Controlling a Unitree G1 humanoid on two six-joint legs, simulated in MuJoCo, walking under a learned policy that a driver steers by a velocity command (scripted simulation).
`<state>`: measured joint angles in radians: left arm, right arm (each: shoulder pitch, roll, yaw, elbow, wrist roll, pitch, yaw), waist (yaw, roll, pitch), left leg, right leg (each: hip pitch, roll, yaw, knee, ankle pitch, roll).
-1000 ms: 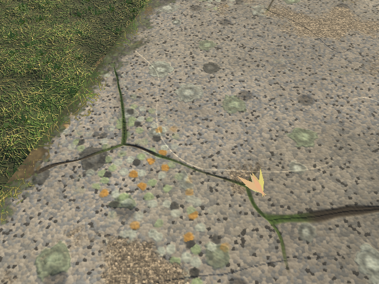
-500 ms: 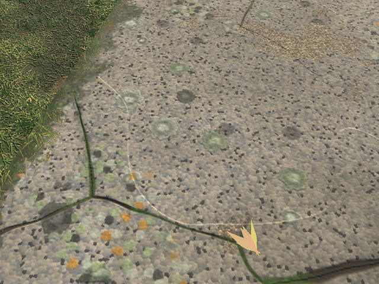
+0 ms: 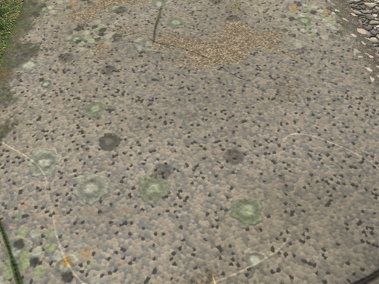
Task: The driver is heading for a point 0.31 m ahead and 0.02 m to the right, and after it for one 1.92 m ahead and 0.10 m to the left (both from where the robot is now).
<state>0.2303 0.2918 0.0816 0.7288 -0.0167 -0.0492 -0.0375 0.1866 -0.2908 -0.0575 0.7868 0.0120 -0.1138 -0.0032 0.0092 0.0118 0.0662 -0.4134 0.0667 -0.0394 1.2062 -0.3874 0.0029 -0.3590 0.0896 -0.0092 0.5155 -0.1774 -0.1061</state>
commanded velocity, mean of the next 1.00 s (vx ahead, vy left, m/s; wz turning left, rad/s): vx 0.50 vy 0.00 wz -0.11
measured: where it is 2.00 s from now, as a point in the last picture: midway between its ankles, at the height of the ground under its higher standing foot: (190, 137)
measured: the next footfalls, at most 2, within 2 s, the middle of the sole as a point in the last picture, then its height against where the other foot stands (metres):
left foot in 0.36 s outside the picture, level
right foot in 0.84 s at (253, 241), level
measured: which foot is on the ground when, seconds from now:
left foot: up 0.00-0.34, down 0.36-0.84, up 0.86-1.00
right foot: down 0.00-0.36, up 0.38-0.82, down 0.84-1.00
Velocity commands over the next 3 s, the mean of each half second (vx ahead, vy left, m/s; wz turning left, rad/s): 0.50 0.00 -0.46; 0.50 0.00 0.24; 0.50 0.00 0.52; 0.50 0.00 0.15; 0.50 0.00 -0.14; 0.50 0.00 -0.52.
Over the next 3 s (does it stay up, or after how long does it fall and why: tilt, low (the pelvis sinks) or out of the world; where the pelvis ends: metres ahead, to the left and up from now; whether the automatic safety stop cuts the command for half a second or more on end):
stays up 1.61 0.14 -0.01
